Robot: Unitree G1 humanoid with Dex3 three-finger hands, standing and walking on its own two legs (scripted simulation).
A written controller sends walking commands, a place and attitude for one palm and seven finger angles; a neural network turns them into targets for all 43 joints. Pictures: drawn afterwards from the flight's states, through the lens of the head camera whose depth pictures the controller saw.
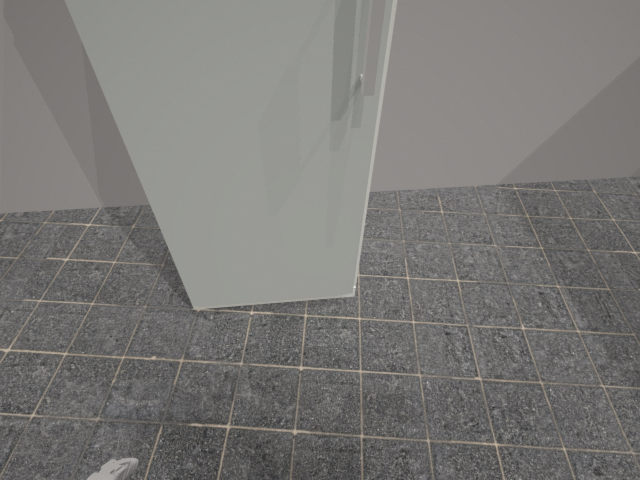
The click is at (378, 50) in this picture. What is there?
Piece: fridge door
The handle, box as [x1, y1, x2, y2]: [360, 0, 385, 95]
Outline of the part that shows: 385,0 370,0 369,3 363,73 360,74 360,79 362,83 361,91 363,95 373,95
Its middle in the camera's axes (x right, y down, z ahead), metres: +0.09 -0.40 +0.68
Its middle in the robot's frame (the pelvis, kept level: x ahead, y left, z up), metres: +0.81 -0.04 +0.25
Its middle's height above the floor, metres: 1.02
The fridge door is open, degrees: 0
